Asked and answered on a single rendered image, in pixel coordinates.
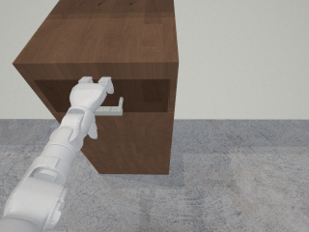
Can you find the drawer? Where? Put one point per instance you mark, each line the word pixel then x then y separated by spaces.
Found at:
pixel 139 95

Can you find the cabinet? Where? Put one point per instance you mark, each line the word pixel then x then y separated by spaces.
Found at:
pixel 121 39

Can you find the handle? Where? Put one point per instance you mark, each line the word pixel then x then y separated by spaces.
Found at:
pixel 110 110

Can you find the robot left upper arm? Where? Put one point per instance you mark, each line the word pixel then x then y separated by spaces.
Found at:
pixel 37 206

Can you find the left robot forearm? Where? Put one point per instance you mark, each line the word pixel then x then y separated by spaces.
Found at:
pixel 55 161

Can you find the left robot hand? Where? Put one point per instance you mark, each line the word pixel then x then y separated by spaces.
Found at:
pixel 91 95

